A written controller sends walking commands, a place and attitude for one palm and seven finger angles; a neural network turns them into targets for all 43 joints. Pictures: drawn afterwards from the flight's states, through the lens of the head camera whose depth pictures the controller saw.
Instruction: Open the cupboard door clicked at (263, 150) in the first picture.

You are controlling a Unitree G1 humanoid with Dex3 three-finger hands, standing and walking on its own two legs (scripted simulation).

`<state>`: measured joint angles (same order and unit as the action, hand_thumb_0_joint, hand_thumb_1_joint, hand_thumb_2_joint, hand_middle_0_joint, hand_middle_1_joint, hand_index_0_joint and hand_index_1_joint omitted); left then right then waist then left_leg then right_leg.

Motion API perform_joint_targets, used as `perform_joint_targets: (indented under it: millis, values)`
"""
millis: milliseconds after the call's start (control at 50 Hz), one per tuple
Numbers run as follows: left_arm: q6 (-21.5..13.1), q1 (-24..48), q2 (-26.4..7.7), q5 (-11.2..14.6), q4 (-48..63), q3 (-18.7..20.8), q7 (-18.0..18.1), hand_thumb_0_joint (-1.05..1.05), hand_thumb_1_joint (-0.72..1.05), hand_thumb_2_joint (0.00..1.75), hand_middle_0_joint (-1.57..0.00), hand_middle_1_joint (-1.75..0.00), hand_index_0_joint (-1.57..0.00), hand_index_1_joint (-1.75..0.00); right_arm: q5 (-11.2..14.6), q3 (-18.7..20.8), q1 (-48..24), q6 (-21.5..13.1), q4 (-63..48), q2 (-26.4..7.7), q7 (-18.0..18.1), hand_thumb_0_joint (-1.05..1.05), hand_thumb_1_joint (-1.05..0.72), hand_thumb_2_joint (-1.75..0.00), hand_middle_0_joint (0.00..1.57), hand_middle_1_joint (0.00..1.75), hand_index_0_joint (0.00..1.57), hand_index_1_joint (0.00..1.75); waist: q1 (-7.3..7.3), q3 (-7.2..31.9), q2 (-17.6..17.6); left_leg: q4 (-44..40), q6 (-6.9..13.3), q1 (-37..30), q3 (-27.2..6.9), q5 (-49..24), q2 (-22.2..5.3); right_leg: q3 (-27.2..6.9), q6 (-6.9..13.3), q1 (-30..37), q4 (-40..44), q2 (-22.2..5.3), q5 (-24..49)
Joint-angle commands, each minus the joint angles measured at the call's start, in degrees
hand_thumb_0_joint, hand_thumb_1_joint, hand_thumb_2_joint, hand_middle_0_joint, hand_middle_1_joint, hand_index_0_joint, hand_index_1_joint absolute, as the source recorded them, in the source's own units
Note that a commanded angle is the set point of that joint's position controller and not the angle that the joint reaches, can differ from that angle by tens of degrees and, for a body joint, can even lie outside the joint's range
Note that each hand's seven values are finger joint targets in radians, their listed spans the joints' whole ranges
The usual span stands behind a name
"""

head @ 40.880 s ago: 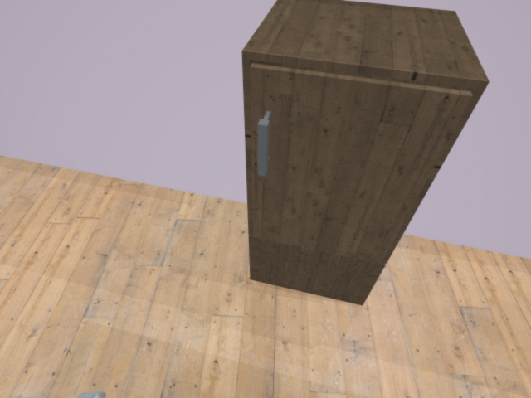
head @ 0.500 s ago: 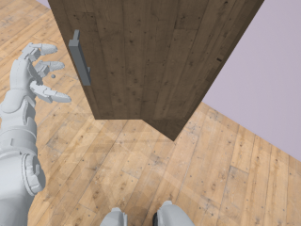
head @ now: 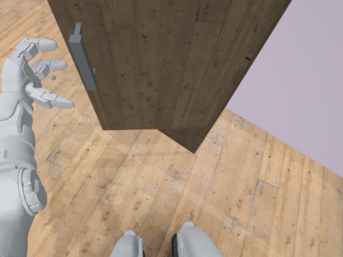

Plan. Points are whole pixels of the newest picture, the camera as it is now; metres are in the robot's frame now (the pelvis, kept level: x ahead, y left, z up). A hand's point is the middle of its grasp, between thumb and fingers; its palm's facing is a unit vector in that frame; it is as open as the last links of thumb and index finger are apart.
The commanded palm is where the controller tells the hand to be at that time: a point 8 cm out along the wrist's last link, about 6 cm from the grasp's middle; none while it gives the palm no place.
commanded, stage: slide the fingers in behind the handle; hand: left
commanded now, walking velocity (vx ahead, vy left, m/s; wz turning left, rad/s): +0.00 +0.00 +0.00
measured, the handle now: (86, 59) +0.55 +0.16 +0.07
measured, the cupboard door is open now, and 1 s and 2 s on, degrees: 39 39 39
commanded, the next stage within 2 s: close the thumb around the handle in 1.36 s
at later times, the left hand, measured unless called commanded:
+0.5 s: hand (70, 79) +0.49 +0.19 +0.07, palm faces +0.00 -1.00 +0.02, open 14.0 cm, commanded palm +0.47 +0.23 +0.08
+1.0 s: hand (89, 76) +0.50 +0.15 +0.07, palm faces +0.01 -1.00 -0.01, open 14.0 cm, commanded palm +0.48 +0.19 +0.08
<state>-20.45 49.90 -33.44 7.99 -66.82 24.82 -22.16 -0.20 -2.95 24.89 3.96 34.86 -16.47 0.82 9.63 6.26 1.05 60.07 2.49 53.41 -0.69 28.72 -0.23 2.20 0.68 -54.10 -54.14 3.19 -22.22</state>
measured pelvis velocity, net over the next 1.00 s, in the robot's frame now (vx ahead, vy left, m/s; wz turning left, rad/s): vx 0.00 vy -0.01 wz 0.02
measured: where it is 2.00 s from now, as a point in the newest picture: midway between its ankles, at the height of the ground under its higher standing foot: outside the picture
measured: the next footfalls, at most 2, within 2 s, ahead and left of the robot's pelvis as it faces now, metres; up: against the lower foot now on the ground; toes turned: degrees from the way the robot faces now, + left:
none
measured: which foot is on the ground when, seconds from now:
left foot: down 0.00-1.00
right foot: down 0.00-1.00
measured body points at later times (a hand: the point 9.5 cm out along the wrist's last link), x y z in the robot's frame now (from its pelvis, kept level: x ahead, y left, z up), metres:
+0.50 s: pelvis +0.00 +0.00 +0.00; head +0.12 +0.03 +0.43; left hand +0.49 +0.25 +0.07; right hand +0.03 -0.26 -0.11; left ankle -0.01 +0.09 -0.67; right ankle +0.03 -0.12 -0.67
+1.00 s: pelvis +0.00 -0.01 +0.00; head +0.12 +0.00 +0.43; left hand +0.50 +0.21 +0.07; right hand +0.01 -0.27 -0.12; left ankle -0.01 +0.09 -0.67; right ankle +0.03 -0.12 -0.67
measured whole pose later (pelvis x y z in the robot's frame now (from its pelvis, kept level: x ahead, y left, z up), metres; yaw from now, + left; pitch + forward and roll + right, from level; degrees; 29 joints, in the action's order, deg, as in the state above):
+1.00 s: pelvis +0.00 -0.01 +0.00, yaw +1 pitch +22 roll -2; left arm -23.3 50.7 -23.4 5.6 -66.1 18.9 -10.0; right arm -1.1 -1.9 23.5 2.7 35.5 -15.3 -0.8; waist 9.0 6.7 1.9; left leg 59.7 1.7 52.4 -0.7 28.7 0.4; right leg 2.2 1.4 -54.0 -55.8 2.6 -23.4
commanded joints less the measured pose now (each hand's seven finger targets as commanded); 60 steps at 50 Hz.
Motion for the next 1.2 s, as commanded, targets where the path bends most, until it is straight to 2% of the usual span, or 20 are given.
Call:
perform_joint_targets:
  millis: [0, 20, 100, 180, 240, 260, 380, 420, 540, 580, 640, 720, 760, 800, 940, 1000, 1020, 1080, 1120, 1180]
  values:
    - [-4.55, 24.91, -14.14, 0.88, 13.97, 1.49, 1.83, 0.0, -0.5, 0.3, -0.3, -1.2, -0.3, -1.2, -0.1, 3.97, 8.37, -0.86, -3.34, -10.38, 0.72, 0.0, -0.9, -0.9, 0.2, 0.3, 0.2, 0.3, 0.05, 26.26, 7.56, -7.12, -1.27, -18.42, -2.84, -24.87, -0.92, -0.9, 1.21, 13.58, 4.42, 0.28, 15.77]
    - [-4.66, 24.08, -15.56, 0.16, 13.7, 2.48, 2.27, 0.0, -0.5, 0.3, -0.3, -1.2, -0.3, -1.2, -0.18, 4.09, 8.53, -0.68, -3.19, -10.46, 0.73, 0.0, -0.9, -0.9, 0.2, 0.3, 0.2, 0.3, -0.52, 27.81, 8.48, -7.15, -1.65, -19.59, -2.99, -26.28, -1.07, -0.89, 1.17, 13.66, 4.14, 0.19, 16.44]
    - [-5.43, 22.67, -10.5, 0.52, 15.65, -0.2, 3.3, 0.0, -0.5, 0.3, -0.3, -1.2, -0.3, -1.2, -0.36, 4.36, 8.52, -0.61, -3.29, -9.93, 0.11, 0.0, -0.9, -0.9, 0.2, 0.3, 0.2, 0.3, -0.53, 28.67, 10.71, -6.73, -2.86, -25.26, -3.78, -33.83, -1.51, 0.08, 1.43, 10.88, 3.82, 0.51, 17.72]
    - [-4.44, 21.73, -7.84, 0.32, 13.67, -1.62, 4.36, 0.0, -0.5, 0.3, -0.3, -1.2, -0.3, -1.2, -0.23, 4.49, 8.15, -0.18, -3.03, -9.72, -0.2, 0.0, -0.9, -0.9, 0.2, 0.3, 0.2, 0.3, -0.07, 25.48, 6.96, -7.36, -2.69, -22.97, -3.65, -31.33, -1.6, 0.25, 1.02, 11.17, 4.25, 0.4, 17.21]
    - [-5.12, 21.63, -8.11, -0.03, 15.47, -0.92, 5.57, 0.0, -0.5, 0.3, -0.3, -1.2, -0.3, -1.2, -0.31, 4.54, 7.91, -0.22, -3.56, -9.38, -0.32, 0.0, -0.9, -0.9, 0.2, 0.3, 0.2, 0.3, -1.01, 27.4, 7.71, -7.28, -3.12, -23.66, -3.79, -33.27, -1.47, 0.19, 1.1, 12.2, 3.7, 0.3, 18.18]
    - [-5.14, 21.37, -5.89, -0.04, 14.94, -2.52, 5.75, 0.0, -0.5, 0.3, -0.3, -1.2, -0.3, -1.2, -0.26, 4.53, 7.48, -0.3, -3.55, -9.11, -0.44, 0.0, -0.9, -0.9, 0.2, 0.3, 0.2, 0.3, -0.58, 26.2, 7.84, -7.13, -2.93, -23.33, -3.37, -31.94, -1.37, 0.03, 1.04, 11.59, 3.95, 0.28, 17.78]
    - [-5.8, 23.74, -5.54, -0.4, 13.07, -2.56, 7.16, 0.0, -0.5, 0.3, -0.3, -1.2, -0.3, -1.2, -0.28, 4.43, 6.98, -0.64, -3.17, -9.12, -0.4, 0.0, -0.9, -0.9, 0.2, 0.3, 0.2, 0.3, 0.15, 24.13, 5.12, -7.34, -2.35, -19.99, -3.3, -26.25, -1.0, -0.27, 1.0, 11.92, 3.99, 0.05, 15.9]
    - [-6.42, 25.52, -5.84, -0.91, 14.02, -2.9, 7.47, 0.0, -0.5, 0.3, -0.3, -1.2, -0.3, -1.2, -0.33, 4.2, 6.58, -0.88, -3.22, -8.97, -0.34, 0.0, -0.9, -0.9, 0.2, 0.3, 0.2, 0.3, -0.11, 25.36, 8.24, -7.19, -2.56, -20.89, -3.39, -26.37, -0.78, -0.43, 1.18, 11.35, 3.55, -0.07, 15.55]
    - [-6.83, 27.73, -2.65, -0.79, 13.5, -5.3, 8.15, 0.0, -0.5, 0.3, -0.3, -1.2, -0.3, -1.2, -0.5, 4.27, 6.59, -1.55, -2.47, -8.85, -0.32, 0.0, -0.9, -0.9, 0.2, 0.3, 0.2, 0.3, 1.02, 26.68, 7.1, -6.61, -2.73, -21.83, -4.08, -26.54, -0.95, -0.09, 1.08, 10.26, 3.19, -0.12, 15.32]
    - [-6.38, 25.97, -4.01, -0.84, 13.08, -3.91, 8.6, 0.0, -0.5, 0.3, -0.3, -1.2, -0.3, -1.2, -0.48, 4.38, 6.76, -1.5, -2.58, -9.17, -0.33, 0.0, -0.9, -0.9, 0.2, 0.3, 0.2, 0.3, 0.36, 27.28, 5.96, -6.66, -2.35, -20.7, -3.69, -26.23, -0.81, -0.31, 1.11, 11.79, 3.25, -0.15, 15.96]
    - [-6.02, 26.31, -0.23, -0.9, 13.13, -6.53, 9.24, 0.0, -0.5, 0.3, -0.3, -1.2, -0.3, -1.2, -0.57, 4.31, 6.77, -1.52, -2.54, -8.57, -0.69, 0.0, -0.9, -0.9, 0.2, 0.3, 0.2, 0.3, 0.85, 26.69, 6.88, -6.55, -2.39, -21.38, -3.46, -27.09, -0.68, -0.19, 0.98, 11.1, 3.45, -0.15, 16.57]
    - [-6.23, 25.27, -4.27, -1.31, 13.86, -2.73, 10.85, 0.0, -0.5, 0.3, -0.3, -1.2, -0.3, -1.2, -0.7, 4.4, 7.25, -1.4, -2.99, -8.76, -0.69, 0.0, -0.9, -0.9, 0.2, 0.3, 0.2, 0.3, -0.42, 28.13, 4.71, -6.66, -1.74, -18.3, -2.7, -26.13, -0.26, -0.91, 0.95, 15.23, 3.3, -0.23, 18.53]
    - [-6.45, 25.41, -2.1, -1.72, 14.1, -4.71, 11.05, 0.0, -0.5, 0.3, -0.3, -1.2, -0.3, -1.2, -0.61, 4.39, 6.82, -1.55, -3.13, -8.37, -0.86, 0.0, -0.9, -0.9, 0.2, 0.3, 0.2, 0.3, 0.08, 26.89, 5.4, -6.74, -1.54, -17.47, -2.14, -24.27, -0.13, -1.22, 0.84, 15.05, 3.66, -0.35, 18.04]
    - [-6.64, 25.29, -3.97, -1.92, 13.06, -3.26, 11.5, 0.0, -0.5, 0.3, -0.3, -1.2, -0.3, -1.2, -0.6, 4.33, 7.19, -1.54, -3.22, -8.54, -0.68, 0.0, -0.9, -0.9, 0.2, 0.3, 0.2, 0.3, -0.01, 25.42, 3.9, -6.89, -1.19, -15.33, -1.96, -23.12, 0.06, -1.41, 0.95, 16.24, 3.67, -0.34, 18.07]
    - [-6.98, 27.13, 0.64, -2.26, 12.58, -6.82, 12.01, 0.0, -0.5, 0.3, -0.3, -1.2, -0.3, -1.2, -0.72, 4.53, 7.35, -2.13, -2.47, -8.23, -0.9, 0.0, -0.9, -0.9, 0.2, 0.3, 0.2, 0.3, 1.07, 26.38, 4.66, -6.74, -1.13, -16.51, -1.78, -21.57, 0.09, -1.64, 0.79, 14.96, 4.07, -0.46, 17.06]
    - [-7.02, 28.81, -1.76, -1.71, 14.0, -5.02, 11.86, 0.0, -0.5, 0.3, -0.3, -1.2, -0.3, -1.2, -0.69, 4.52, 7.47, -2.31, -2.52, -8.48, -0.58, 0.0, -0.9, -0.9, 0.2, 0.3, 0.2, 0.3, 1.11, 27.66, 4.37, -6.35, -0.71, -15.27, -1.32, -21.89, 0.38, -2.26, 0.75, 17.14, 3.94, -0.55, 18.85]
    - [-7.19, 27.8, -4.67, -1.99, 13.81, -2.66, 11.98, 0.0, -0.5, 0.3, -0.3, -1.2, -0.3, -1.2, -0.71, 4.53, 7.65, -2.23, -2.32, -8.56, -0.57, 0.0, -0.9, -0.9, 0.2, 0.3, 0.2, 0.3, -0.26, 29.27, 5.55, -6.4, -1.05, -15.64, -1.41, -22.61, 0.39, -2.34, 0.87, 18.09, 3.62, -0.6, 19.3]
    - [-7.28, 26.84, -1.58, -2.12, 14.25, -5.15, 11.71, 0.0, -0.5, 0.3, -0.3, -1.2, -0.3, -1.2, -0.6, 4.43, 7.18, -2.34, -2.68, -7.97, -0.77, 0.0, -0.9, -0.9, 0.2, 0.3, 0.2, 0.3, 0.19, 27.99, 4.87, -6.64, -0.9, -15.39, -1.05, -22.88, 0.43, -2.37, 0.71, 18.57, 3.82, -0.59, 20.26]
    - [-7.66, 25.39, -3.62, -1.88, 14.57, -3.16, 11.89, 0.0, -0.5, 0.3, -0.3, -1.2, -0.3, -1.2, -0.61, 4.55, 7.26, -2.33, -2.87, -8.27, -0.73, 0.0, -0.9, -0.9, 0.2, 0.3, 0.2, 0.3, -0.5, 29.13, 4.46, -6.46, -0.96, -15.87, -1.16, -24.19, 0.31, -2.3, 0.82, 19.01, 3.57, -0.52, 21.19]
    - [-6.43, 24.76, -2.2, -1.93, 11.31, -4.51, 11.5, 0.0, -0.5, 0.3, -0.3, -1.2, -0.3, -1.2, -0.25, 4.34, 6.8, -2.18, -2.9, -8.22, -0.57, 0.0, -0.9, -0.9, 0.2, 0.3, 0.2, 0.3, 0.59, 24.47, 2.09, -6.82, -0.56, -11.68, -0.49, -19.4, 0.47, -2.74, 0.49, 18.51, 4.5, -0.68, 18.43]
